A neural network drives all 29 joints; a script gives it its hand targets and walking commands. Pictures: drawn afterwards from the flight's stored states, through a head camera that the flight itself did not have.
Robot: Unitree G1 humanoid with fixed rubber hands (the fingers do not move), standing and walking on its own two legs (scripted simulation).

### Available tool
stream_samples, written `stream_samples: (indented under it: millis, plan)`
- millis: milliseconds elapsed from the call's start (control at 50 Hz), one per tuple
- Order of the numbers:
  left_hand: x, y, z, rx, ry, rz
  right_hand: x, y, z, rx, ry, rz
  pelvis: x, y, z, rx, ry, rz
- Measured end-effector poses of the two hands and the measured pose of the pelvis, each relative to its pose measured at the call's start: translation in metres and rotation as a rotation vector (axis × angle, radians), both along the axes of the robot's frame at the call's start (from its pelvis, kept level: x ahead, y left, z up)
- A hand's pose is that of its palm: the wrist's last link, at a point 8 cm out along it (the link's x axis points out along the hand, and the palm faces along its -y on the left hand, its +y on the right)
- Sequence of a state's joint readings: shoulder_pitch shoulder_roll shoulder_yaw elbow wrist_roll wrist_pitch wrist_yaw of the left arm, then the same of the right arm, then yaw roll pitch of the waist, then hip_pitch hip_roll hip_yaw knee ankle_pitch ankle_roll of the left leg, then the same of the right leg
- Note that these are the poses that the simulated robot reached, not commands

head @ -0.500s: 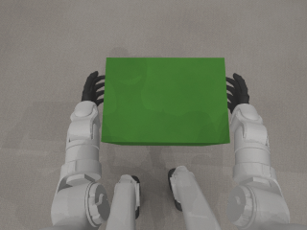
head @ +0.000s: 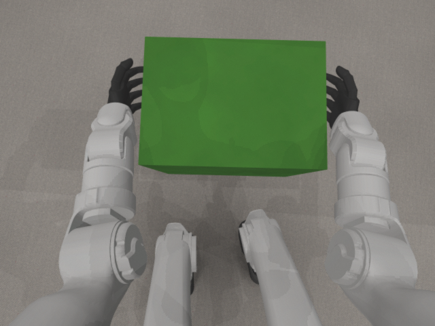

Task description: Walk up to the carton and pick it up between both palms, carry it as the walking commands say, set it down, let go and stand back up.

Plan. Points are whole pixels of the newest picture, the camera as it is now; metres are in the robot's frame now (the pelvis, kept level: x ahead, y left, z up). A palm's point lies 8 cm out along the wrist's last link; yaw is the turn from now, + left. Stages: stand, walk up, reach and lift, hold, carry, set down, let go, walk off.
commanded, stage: set down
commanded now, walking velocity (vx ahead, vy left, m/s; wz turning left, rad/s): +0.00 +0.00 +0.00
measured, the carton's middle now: (230, 121) +0.47 -0.06 -0.18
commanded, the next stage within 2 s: none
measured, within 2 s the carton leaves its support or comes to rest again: rests again in 1.88 s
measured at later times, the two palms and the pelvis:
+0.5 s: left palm (137, 111) +0.52 +0.12 -0.18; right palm (321, 117) +0.46 -0.25 -0.17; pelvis -0.01 +0.00 -0.07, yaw +0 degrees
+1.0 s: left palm (151, 114) +0.54 +0.11 -0.27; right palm (308, 121) +0.47 -0.26 -0.26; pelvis -0.02 +0.00 -0.13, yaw +0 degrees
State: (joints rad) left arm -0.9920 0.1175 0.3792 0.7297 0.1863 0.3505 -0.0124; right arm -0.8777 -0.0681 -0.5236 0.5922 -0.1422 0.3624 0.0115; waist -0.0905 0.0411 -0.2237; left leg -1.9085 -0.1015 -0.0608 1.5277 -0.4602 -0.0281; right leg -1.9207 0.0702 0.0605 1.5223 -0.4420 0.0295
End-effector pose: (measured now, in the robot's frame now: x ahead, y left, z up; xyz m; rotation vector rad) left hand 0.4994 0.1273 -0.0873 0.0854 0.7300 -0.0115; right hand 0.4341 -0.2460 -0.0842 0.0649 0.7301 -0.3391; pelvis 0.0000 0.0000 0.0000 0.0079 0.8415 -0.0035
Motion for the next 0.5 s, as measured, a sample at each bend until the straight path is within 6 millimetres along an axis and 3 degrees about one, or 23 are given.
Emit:
stream_samples:
  millis: [500]
  plan:
    - [0.020, -0.004, -0.090, 0.001, -0.005, -0.002, 0.021, -0.005, -0.090, -0.003, -0.004, 0.006, -0.015, -0.001, -0.070, 0.001, 0.029, 0.001]
